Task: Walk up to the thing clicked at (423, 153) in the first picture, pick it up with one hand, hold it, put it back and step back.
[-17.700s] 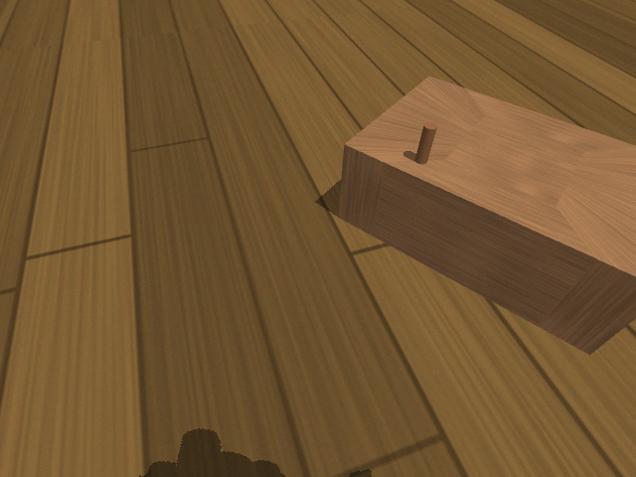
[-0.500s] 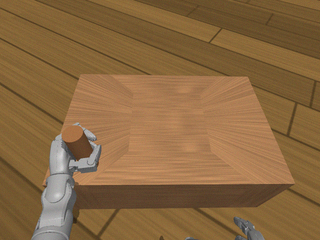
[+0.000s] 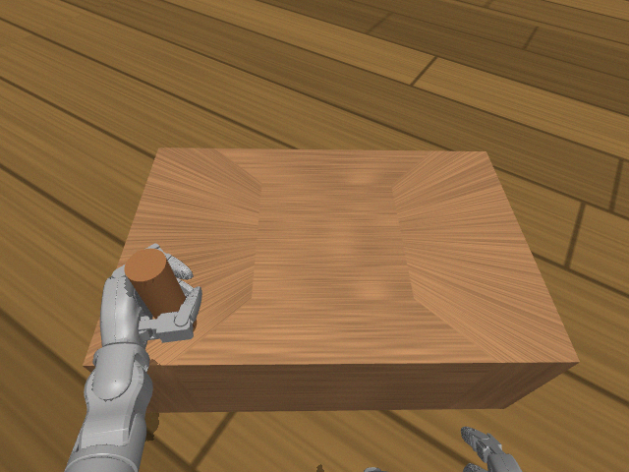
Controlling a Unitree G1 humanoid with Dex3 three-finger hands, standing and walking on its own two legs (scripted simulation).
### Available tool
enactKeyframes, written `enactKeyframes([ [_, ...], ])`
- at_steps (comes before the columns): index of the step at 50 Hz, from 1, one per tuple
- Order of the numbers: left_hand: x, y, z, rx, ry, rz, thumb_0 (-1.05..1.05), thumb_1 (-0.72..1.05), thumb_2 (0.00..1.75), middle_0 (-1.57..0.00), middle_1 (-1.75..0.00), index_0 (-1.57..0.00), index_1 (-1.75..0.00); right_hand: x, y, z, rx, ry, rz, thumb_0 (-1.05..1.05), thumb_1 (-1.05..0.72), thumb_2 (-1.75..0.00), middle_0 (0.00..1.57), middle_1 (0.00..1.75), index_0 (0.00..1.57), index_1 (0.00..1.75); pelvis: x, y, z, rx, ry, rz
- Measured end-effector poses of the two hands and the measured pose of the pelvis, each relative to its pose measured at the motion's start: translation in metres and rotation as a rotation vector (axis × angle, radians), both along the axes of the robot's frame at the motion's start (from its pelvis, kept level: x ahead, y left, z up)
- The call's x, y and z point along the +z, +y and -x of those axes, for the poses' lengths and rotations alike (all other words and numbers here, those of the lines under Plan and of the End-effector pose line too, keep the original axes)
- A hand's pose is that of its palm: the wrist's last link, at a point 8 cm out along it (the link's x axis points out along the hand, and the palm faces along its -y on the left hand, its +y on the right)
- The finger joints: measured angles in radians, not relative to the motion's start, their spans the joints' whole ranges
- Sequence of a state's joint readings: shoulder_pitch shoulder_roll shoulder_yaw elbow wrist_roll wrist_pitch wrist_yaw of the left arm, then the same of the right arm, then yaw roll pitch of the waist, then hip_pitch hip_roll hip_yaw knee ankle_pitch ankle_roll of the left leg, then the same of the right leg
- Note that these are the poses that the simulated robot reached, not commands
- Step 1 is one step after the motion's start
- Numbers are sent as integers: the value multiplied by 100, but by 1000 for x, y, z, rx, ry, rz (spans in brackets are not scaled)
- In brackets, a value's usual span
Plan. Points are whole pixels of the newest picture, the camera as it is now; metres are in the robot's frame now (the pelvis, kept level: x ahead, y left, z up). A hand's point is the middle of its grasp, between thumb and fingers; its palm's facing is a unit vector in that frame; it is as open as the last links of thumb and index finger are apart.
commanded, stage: hold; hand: left
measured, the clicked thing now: (165, 298) +0.32 +0.18 +0.05
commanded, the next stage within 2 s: crouch in 0.74 s
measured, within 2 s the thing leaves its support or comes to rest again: neither
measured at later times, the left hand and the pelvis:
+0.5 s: hand (173, 292) +0.33 +0.17 +0.05, palm faces +0.14 -0.99 -0.02, open 6.0 cm; pelvis +0.00 +0.00 +0.00, yaw +0 degrees
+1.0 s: hand (176, 297) +0.34 +0.17 +0.03, palm faces +0.14 -0.99 -0.02, open 6.0 cm; pelvis +0.00 +0.00 +0.00, yaw +0 degrees
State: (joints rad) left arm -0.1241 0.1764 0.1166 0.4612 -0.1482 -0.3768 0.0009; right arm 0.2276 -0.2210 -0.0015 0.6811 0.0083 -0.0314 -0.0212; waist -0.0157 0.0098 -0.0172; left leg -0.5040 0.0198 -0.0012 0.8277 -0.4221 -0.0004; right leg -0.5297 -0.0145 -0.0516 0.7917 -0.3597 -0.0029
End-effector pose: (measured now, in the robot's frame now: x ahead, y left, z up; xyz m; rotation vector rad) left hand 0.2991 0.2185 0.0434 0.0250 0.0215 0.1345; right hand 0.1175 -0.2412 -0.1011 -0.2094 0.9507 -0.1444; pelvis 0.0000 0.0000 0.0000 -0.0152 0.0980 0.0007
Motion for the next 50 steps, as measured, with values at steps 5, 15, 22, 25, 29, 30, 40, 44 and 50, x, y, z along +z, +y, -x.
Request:
enactKeyframes([
  [5,1,-1,-1,-4,-4,6,1,0,127,-94,-128,-97,-127,1,0,-3,-1,-6,2,1,-91,-90,20,30,20,30,0,0,-1,0,0,1],
  [15,-2,5,-5,9,2,6,1,0,127,-94,-128,-97,-127,1,2,-5,0,-6,2,1,-91,-90,20,30,20,30,0,2,-2,-1,7,2],
  [22,0,6,-5,1,-2,-3,1,0,127,-94,-128,-97,-127,-1,4,-3,0,6,-4,1,-91,-90,20,30,20,30,0,4,-4,-1,9,3],
  [25,3,6,-6,5,-18,7,1,0,127,-94,-128,-97,-127,-2,5,-2,0,13,-4,1,-91,-90,20,30,20,30,0,4,-5,1,9,4],
  [29,2,4,-10,-6,-12,6,1,0,127,-94,-128,-97,-127,-1,6,-2,-4,12,-4,1,-91,-90,20,30,20,30,0,5,-5,1,10,4],
  [30,2,3,-10,-8,-9,3,1,0,127,-94,-128,-97,-127,-1,6,-2,-5,11,-5,1,-91,-90,20,30,20,30,0,5,-5,0,9,4],
  [40,2,7,-9,9,-2,5,1,0,127,-94,-128,-97,-127,1,5,-6,-8,3,-3,1,-91,-90,20,30,20,30,0,5,-7,0,9,5],
  [44,-3,8,-9,9,10,6,1,0,127,-94,-128,-97,-127,1,4,-7,-1,1,0,1,-91,-90,20,30,20,30,-1,5,-5,1,13,4],
  [50,-10,6,-8,2,9,11,1,0,127,-94,-128,-97,-127,-1,3,-4,5,8,6,1,-90,-90,20,30,20,30,-3,5,-2,3,22,4],
])
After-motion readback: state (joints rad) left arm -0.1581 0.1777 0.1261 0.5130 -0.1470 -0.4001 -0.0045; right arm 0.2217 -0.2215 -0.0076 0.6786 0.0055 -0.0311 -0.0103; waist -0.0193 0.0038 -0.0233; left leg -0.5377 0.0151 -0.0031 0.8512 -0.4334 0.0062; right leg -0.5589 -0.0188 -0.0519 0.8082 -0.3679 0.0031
